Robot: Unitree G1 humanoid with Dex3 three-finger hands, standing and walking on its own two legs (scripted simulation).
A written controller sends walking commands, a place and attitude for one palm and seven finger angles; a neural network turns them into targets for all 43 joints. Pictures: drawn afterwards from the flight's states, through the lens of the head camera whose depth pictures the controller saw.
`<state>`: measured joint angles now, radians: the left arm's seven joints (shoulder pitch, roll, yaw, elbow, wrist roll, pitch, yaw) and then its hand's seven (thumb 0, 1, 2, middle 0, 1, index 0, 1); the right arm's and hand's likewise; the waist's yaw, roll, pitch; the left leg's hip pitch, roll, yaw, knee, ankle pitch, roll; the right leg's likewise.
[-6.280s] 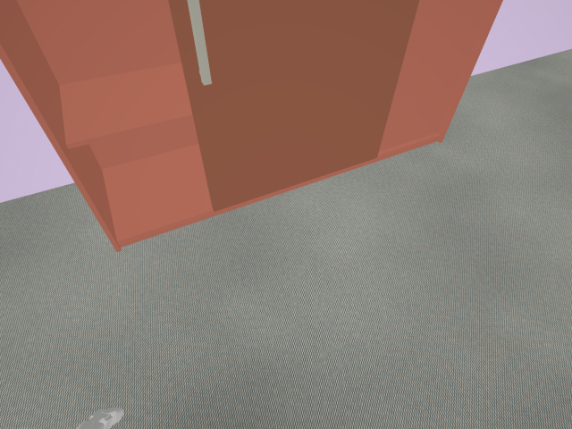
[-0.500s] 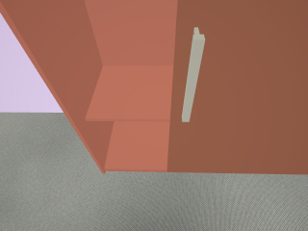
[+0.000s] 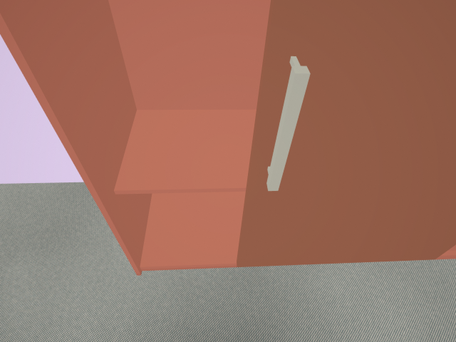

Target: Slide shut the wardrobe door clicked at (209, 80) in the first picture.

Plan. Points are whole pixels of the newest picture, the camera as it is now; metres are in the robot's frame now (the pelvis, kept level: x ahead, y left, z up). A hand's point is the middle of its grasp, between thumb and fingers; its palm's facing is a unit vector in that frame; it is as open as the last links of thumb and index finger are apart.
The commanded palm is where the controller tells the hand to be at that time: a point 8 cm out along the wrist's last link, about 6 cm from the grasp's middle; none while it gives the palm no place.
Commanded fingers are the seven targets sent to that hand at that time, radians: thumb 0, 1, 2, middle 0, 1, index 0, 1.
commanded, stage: come to a stop and stand still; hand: right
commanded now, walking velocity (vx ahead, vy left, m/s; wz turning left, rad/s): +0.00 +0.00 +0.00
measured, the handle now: (281, 133) +0.52 -0.09 +0.08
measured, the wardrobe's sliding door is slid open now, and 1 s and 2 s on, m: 0.43 0.43 0.43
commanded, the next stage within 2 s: look again from close up in 0.64 s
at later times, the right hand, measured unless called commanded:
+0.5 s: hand out of the picture -0.04 -0.17 -0.17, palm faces +0.06 +0.98 -0.17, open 7.3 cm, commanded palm none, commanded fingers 0.00 -0.90 -0.90 0.20 0.30 0.20 0.30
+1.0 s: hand out of the picture -0.03 -0.21 -0.18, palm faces +0.04 +0.98 -0.20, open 7.3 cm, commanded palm none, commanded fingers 0.00 -0.90 -0.90 0.20 0.30 0.20 0.30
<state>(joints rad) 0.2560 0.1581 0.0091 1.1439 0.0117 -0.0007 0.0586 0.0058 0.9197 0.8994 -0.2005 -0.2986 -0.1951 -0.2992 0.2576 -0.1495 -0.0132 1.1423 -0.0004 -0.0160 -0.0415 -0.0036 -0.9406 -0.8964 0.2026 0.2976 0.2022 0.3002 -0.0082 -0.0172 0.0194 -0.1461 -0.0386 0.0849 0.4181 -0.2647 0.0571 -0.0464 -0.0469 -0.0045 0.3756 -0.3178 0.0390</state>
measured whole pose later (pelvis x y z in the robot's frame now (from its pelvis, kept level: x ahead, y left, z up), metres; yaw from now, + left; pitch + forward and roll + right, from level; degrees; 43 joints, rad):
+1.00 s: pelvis -0.03 -0.04 -0.01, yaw +0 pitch -1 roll +0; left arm 0.32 0.15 -0.01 1.08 0.02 -0.02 0.04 0.01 0.92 0.90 -0.20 -0.30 -0.19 -0.30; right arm 0.29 -0.13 0.01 1.12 -0.01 -0.02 -0.03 0.01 -0.92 -0.90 0.20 0.30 0.20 0.30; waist 0.00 -0.04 0.01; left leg -0.23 0.02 0.07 0.52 -0.27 0.00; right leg -0.15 0.01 -0.02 0.51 -0.34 -0.02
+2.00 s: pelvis -0.02 -0.02 +0.00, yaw +0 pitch -1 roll -1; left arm 0.30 0.13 -0.02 1.15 0.01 -0.02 0.04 0.00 0.91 0.90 -0.20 -0.30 -0.20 -0.30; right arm 0.30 -0.13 0.00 1.12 -0.01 -0.02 -0.03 0.01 -0.92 -0.90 0.20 0.30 0.20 0.30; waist -0.01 -0.01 0.03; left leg -0.21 0.01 0.08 0.51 -0.29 0.03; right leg -0.11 0.00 -0.01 0.45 -0.33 0.01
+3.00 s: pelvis +0.05 +0.02 -0.02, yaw +2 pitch +0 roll -1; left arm 0.42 0.11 0.01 1.17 0.00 -0.01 0.05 0.00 0.90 0.90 -0.20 -0.30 -0.20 -0.30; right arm 0.21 -0.19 -0.06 1.03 -0.01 -0.06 -0.02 0.02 -0.94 -0.90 0.20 0.30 0.20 0.30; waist 0.02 -0.02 0.08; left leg -0.34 0.02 0.10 0.66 -0.31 0.06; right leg -0.20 -0.05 -0.01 0.84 -0.55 0.01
